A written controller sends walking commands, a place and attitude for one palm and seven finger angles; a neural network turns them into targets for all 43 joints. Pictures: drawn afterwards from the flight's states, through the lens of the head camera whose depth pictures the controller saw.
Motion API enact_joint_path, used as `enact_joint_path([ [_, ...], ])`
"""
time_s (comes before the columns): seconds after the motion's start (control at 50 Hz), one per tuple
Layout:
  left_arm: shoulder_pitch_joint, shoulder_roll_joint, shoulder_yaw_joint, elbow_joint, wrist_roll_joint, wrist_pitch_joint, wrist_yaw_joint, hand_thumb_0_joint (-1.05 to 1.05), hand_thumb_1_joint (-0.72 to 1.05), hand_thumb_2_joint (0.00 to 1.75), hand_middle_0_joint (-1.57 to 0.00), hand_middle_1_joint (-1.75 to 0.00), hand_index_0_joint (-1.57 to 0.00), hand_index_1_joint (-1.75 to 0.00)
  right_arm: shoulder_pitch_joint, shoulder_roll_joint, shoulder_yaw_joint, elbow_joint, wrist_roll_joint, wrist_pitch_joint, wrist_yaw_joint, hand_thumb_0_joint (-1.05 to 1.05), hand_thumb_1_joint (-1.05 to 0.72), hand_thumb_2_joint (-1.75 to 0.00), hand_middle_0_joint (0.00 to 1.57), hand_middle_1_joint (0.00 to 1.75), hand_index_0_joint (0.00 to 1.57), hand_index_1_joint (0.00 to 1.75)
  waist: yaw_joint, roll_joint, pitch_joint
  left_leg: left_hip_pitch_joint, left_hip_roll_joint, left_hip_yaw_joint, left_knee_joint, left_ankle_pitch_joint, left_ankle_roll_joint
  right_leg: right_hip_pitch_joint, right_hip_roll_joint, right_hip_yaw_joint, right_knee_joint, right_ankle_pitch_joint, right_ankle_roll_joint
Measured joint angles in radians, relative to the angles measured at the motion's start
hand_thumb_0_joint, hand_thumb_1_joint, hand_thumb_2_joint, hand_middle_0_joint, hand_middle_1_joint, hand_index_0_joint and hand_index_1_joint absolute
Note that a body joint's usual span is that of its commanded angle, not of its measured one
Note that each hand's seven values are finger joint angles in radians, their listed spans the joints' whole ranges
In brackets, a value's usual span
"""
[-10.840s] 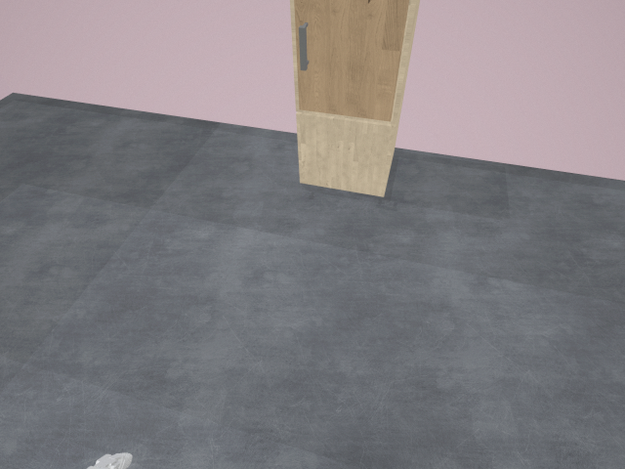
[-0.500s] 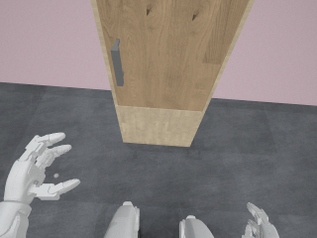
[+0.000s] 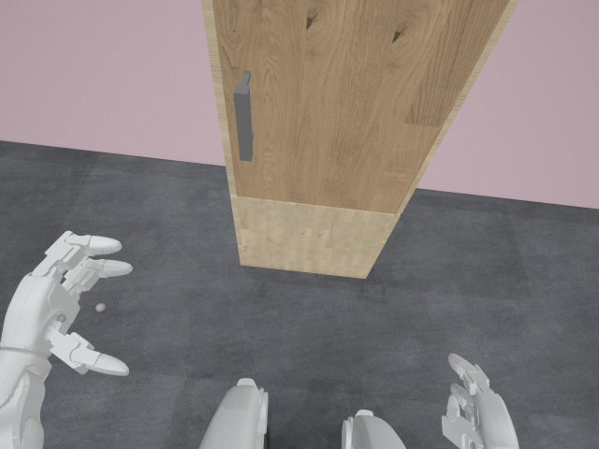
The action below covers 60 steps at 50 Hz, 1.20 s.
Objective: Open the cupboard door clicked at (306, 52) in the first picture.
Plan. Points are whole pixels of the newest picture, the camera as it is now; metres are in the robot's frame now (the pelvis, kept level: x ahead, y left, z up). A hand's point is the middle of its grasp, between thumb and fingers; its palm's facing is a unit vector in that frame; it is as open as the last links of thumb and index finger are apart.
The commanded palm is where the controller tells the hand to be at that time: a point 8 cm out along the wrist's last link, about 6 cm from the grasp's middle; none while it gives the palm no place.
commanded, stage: raise the hand with hooked fingers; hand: left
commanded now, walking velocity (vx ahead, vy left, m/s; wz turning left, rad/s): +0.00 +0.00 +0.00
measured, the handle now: (246, 118) +0.62 +0.14 +0.03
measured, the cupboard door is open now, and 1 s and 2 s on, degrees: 0 0 0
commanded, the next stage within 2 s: move the hooked fingers beside the handle in 0.70 s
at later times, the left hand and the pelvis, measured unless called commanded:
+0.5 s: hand (116, 289) +0.29 +0.25 +0.04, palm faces -0.01 -1.00 -0.07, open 14.0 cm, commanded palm +0.27 +0.30 +0.04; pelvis +0.00 -0.02 +0.00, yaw -1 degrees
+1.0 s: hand (130, 272) +0.31 +0.24 +0.03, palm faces -0.01 -1.00 -0.04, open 14.0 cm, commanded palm +0.31 +0.29 +0.04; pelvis +0.00 -0.02 -0.01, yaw +0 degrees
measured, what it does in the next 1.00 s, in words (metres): stands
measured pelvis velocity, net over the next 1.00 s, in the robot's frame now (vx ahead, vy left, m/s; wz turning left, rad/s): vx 0.00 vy -0.02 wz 0.00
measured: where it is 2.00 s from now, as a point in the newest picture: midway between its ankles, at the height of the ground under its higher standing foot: outside the picture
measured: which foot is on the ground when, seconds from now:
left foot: down 0.00-1.00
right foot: down 0.00-1.00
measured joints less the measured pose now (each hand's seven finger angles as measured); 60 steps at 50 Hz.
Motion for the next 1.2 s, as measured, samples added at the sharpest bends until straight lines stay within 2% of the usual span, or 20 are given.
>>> enact_joint_path([
  [0.24,-0.063,0.04,0.049,0.079,-0.019,0.002,-0.046,-0.01,-0.5,0.3,-0.3,-1.2,-0.3,-1.2,0.036,-0.024,-0.014,0.023,0.007,0.011,-0.008,0.01,-0.9,-0.9,0.2,0.3,0.21,0.3,-0.015,0.005,0.001,-0.016,0.009,-0.002,0.005,-0.003,-0.012,-0.022,0.009,0.0,0.013,-0.007,-0.011],
  [0.38,-0.056,0.035,0.052,0.077,-0.032,-0.004,-0.054,-0.01,-0.5,0.3,-0.3,-1.2,-0.3,-1.2,0.047,-0.03,-0.025,0.026,0.011,0.011,-0.004,0.01,-0.9,-0.9,0.2,0.3,0.21,0.3,-0.022,0.01,-0.005,-0.018,0.015,0.0,0.005,-0.006,-0.019,-0.031,0.015,0.004,0.019,-0.011,-0.018],
  [0.84,-0.061,0.02,0.047,0.094,-0.035,-0.014,-0.054,-0.01,-0.5,0.3,-0.3,-1.2,-0.3,-1.2,0.02,-0.021,-0.017,0.019,0.015,0.02,-0.01,0.01,-0.9,-0.9,0.2,0.3,0.21,0.3,-0.015,0.011,-0.011,-0.026,0.022,-0.013,0.026,-0.02,-0.035,-0.038,0.024,-0.005,0.044,-0.03,-0.033],
  [0.98,-0.166,0.024,0.034,0.161,-0.013,-0.009,-0.04,-0.01,-0.5,0.3,-0.3,-1.2,-0.3,-1.2,0.015,-0.028,-0.013,0.038,0.012,0.019,-0.019,0.01,-0.9,-0.9,0.2,0.3,0.21,0.3,-0.011,0.008,-0.011,-0.047,0.017,-0.016,0.039,-0.021,-0.031,-0.056,0.019,-0.008,0.056,-0.034,-0.03],
  [1.2,-0.303,0.02,0.005,0.231,0.046,0.016,0.031,-0.01,-0.5,0.3,-0.3,-1.2,-0.3,-1.2,0.028,-0.017,-0.012,0.044,0.007,0.057,-0.006,0.01,-0.9,-0.9,0.2,0.3,0.21,0.3,-0.041,0.005,-0.008,-0.043,0.017,0.005,0.013,-0.011,-0.022,-0.062,0.017,0.012,0.034,-0.017,-0.02],
])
